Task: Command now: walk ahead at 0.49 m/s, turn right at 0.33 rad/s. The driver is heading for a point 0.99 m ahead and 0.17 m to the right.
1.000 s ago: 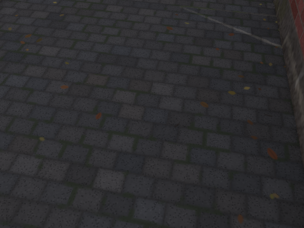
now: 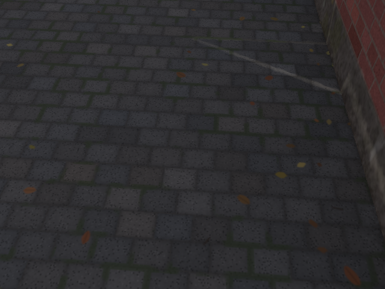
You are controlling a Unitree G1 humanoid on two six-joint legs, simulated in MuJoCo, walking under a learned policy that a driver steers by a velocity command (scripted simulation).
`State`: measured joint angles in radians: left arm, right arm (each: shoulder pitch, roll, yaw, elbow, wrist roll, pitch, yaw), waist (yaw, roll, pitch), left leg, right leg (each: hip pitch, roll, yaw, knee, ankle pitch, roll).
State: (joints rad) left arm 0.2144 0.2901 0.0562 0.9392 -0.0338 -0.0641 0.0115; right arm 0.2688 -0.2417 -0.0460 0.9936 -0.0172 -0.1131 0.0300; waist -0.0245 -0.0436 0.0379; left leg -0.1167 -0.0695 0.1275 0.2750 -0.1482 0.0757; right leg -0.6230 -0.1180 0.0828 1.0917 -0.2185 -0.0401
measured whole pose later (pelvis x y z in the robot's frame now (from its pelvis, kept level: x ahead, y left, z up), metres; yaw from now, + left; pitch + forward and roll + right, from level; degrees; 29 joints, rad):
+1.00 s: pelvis +0.61 -0.09 -0.01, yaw -19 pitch +1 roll +1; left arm 0.28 0.29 0.05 0.79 -0.02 -0.07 0.00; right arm 0.25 -0.26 -0.04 0.81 -0.01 -0.10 0.03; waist -0.02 -0.03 0.02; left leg -0.29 -0.06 0.04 0.43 -0.17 0.06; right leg -0.51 -0.05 0.04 1.18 -0.35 -0.02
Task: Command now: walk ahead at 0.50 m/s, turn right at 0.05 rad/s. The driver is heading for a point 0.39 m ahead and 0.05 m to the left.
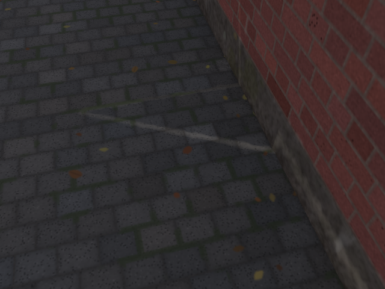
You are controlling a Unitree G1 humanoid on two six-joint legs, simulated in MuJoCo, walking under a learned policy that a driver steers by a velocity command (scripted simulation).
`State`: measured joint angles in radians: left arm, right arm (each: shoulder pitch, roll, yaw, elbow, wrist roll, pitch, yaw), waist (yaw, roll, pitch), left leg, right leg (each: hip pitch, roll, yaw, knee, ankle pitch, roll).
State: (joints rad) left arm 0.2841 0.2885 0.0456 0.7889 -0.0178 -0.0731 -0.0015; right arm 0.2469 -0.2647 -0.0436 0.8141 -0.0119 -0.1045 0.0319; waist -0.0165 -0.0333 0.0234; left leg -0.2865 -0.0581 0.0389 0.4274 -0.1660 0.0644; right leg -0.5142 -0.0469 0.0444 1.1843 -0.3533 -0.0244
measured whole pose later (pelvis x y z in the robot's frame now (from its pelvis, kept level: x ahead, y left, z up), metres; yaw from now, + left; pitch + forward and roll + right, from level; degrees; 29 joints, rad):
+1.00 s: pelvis +0.33 +0.02 -0.01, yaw +3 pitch +0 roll +0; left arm 0.23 0.28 -0.02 0.94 0.01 -0.04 0.02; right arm 0.13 -0.24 -0.01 0.83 -0.01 0.01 0.00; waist 0.02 -0.01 0.03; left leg -0.31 -0.05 -0.01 0.55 -0.23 0.04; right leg -0.15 -0.09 -0.03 0.52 -0.36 0.08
